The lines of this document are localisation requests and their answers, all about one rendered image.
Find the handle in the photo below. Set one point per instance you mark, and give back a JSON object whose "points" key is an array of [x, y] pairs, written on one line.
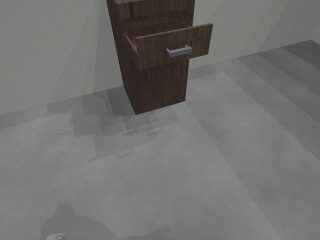
{"points": [[180, 51]]}

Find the cabinet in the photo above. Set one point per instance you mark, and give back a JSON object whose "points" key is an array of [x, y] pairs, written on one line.
{"points": [[156, 87]]}

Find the drawer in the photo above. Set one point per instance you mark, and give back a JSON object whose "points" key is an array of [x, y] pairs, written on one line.
{"points": [[147, 44]]}

